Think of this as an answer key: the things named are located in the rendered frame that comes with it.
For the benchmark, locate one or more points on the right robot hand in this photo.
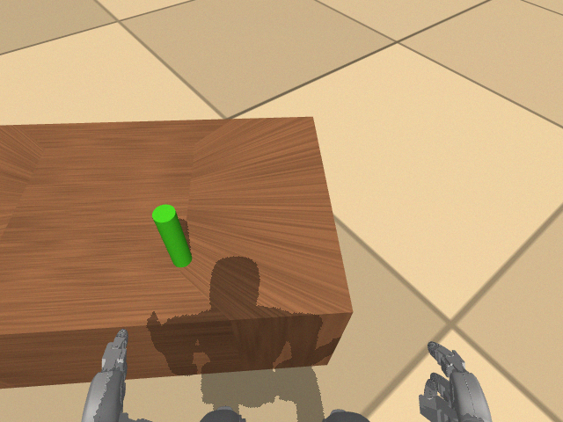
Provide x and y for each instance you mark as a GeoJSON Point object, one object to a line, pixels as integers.
{"type": "Point", "coordinates": [463, 397]}

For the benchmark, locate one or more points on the can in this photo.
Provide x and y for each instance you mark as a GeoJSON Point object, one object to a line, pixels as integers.
{"type": "Point", "coordinates": [167, 222]}

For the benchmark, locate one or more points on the left robot hand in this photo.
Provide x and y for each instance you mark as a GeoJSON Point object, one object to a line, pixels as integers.
{"type": "Point", "coordinates": [104, 402]}

